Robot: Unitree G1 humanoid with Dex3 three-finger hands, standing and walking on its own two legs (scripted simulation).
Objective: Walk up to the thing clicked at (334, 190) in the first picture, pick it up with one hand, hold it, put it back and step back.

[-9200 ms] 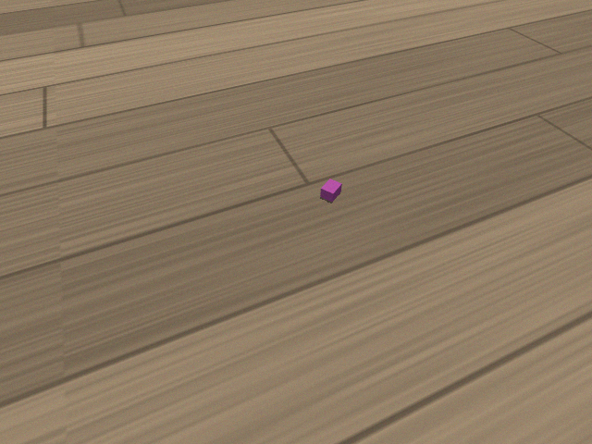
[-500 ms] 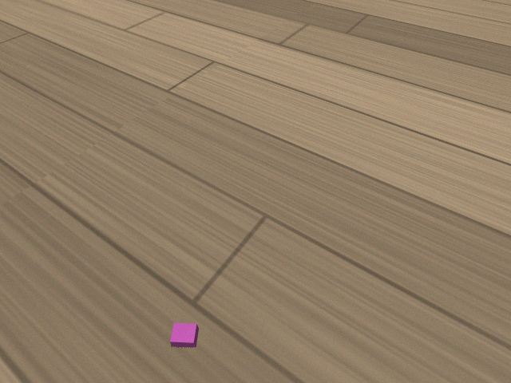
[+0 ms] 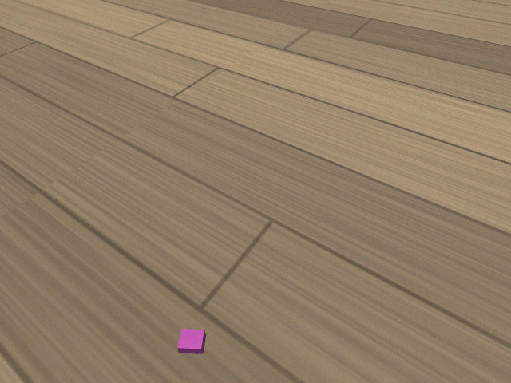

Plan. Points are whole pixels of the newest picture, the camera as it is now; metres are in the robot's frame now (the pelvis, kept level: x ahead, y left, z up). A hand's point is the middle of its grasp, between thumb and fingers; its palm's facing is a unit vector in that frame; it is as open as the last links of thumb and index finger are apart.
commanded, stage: walk up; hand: left
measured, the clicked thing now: (192, 341) +0.42 +0.27 -0.75
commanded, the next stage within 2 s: stand in 1.06 s
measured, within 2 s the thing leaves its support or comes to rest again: neither
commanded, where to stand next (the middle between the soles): +0.04 +0.04 m, yaw +0 degrees
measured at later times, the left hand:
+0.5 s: hand out of the picture +0.08 +0.28 -0.15, palm faces -0.02 -0.91 -0.40, open 7.4 cm
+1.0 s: hand out of the picture +0.07 +0.28 -0.15, palm faces -0.02 -0.91 -0.42, open 7.4 cm
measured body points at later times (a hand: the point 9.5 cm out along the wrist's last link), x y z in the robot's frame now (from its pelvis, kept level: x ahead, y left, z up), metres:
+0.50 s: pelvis +0.01 +0.01 +0.00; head +0.02 +0.00 +0.45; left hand +0.08 +0.32 -0.12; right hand +0.10 -0.30 -0.13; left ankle -0.01 +0.12 -0.74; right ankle -0.02 -0.14 -0.74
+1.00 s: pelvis +0.00 +0.01 +0.00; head +0.01 -0.01 +0.45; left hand +0.07 +0.32 -0.12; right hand +0.08 -0.30 -0.14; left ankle -0.01 +0.12 -0.74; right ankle -0.02 -0.14 -0.74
